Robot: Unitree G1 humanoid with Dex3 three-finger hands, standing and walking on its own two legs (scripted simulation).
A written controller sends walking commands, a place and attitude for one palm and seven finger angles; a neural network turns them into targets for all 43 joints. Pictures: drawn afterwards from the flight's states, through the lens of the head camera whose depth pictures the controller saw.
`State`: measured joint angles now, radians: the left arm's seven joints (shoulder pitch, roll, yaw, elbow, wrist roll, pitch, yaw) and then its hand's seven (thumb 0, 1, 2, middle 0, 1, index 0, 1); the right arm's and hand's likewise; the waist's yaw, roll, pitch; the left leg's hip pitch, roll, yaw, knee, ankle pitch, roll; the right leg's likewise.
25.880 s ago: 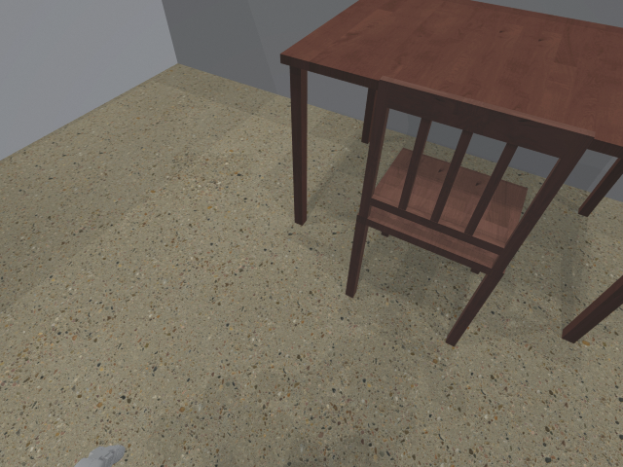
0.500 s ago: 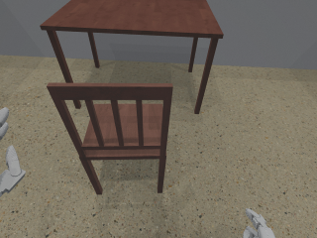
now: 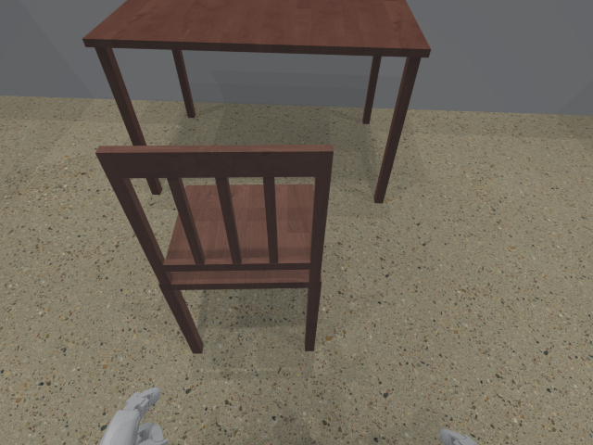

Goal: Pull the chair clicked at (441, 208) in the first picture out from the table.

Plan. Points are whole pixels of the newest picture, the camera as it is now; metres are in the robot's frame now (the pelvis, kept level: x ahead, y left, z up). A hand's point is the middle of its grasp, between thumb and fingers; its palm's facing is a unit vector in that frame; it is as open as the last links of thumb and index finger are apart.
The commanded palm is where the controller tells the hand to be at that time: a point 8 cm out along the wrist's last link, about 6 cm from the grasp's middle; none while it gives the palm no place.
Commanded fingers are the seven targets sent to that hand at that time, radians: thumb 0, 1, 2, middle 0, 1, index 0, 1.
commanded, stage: let the arm hang, fingers relaxed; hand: left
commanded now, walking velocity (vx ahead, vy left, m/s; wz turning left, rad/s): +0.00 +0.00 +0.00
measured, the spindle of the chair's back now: (230, 223) +0.57 +0.17 -0.10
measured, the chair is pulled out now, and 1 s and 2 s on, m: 0.56 0.56 0.56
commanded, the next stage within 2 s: look to check the result in 0.90 s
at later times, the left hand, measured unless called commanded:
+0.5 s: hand out of the picture -0.05 +0.15 -0.17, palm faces +0.04 -0.98 -0.20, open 7.4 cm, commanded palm none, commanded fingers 0.00 0.90 0.90 -0.20 -0.30 -0.20 -0.30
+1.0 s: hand out of the picture -0.01 +0.13 -0.17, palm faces +0.05 -0.99 -0.15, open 7.4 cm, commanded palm none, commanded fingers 0.00 0.90 0.90 -0.20 -0.30 -0.20 -0.30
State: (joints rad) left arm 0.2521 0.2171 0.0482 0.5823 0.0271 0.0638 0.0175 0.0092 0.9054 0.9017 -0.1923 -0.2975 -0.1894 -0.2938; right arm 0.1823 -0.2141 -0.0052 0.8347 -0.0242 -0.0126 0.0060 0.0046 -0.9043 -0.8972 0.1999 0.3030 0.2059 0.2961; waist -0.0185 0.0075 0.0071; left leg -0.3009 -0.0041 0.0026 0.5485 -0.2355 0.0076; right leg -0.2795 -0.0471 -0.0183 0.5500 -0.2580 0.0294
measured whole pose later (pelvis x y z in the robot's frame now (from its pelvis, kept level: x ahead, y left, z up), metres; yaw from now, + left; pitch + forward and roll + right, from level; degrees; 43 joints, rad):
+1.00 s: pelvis +0.01 -0.03 +0.01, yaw +0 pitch -2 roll +0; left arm 0.34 0.11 0.00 1.07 0.01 0.01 0.03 0.01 0.91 0.90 -0.20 -0.30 -0.19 -0.29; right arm 0.37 -0.08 -0.01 1.08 -0.01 0.00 -0.04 0.00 -0.91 -0.90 0.20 0.30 0.20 0.30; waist 0.00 0.00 0.04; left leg -0.25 0.04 -0.02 0.49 -0.22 -0.03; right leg -0.22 0.00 -0.04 0.48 -0.23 -0.01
